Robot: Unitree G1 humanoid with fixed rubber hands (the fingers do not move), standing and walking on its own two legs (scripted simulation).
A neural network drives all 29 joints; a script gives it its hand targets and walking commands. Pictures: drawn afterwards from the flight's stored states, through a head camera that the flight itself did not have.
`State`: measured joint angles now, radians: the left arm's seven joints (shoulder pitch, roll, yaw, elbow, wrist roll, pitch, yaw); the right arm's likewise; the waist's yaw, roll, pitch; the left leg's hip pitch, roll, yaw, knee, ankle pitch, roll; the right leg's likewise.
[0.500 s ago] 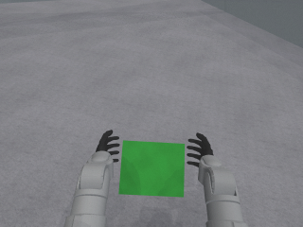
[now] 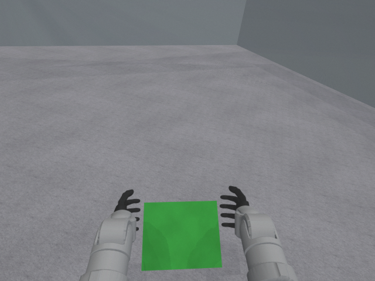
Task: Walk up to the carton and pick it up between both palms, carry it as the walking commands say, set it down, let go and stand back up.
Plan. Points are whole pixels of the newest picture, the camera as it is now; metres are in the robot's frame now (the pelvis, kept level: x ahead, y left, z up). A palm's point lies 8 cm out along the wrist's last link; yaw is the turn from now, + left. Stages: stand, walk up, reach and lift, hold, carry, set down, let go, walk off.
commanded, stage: carry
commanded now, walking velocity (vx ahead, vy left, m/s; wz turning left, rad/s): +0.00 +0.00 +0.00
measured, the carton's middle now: (180, 233) +0.33 +0.01 -0.10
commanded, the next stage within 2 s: none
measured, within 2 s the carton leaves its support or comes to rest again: neither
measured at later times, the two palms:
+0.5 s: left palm out of the picture +0.11 +0.18 +0.02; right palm out of the picture +0.12 -0.09 +0.04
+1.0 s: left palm out of the picture -0.02 +0.14 +0.02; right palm out of the picture -0.02 -0.13 +0.02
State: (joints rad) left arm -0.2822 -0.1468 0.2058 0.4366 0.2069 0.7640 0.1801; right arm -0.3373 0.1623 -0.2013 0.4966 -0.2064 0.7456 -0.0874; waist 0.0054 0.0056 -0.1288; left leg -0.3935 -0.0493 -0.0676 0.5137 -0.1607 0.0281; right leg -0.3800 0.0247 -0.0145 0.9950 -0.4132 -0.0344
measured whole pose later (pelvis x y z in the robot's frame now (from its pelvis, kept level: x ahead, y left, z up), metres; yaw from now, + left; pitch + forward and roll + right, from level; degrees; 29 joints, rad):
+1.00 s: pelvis -0.31 +0.01 -0.01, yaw -1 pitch -3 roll -1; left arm -0.31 -0.17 0.14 0.39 0.20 0.74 0.20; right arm -0.27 0.13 -0.13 0.34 -0.19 0.72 -0.15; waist 0.01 0.02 -0.04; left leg -0.44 -0.03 -0.02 0.58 -0.22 0.04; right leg -0.29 0.02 -0.05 0.60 -0.26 -0.03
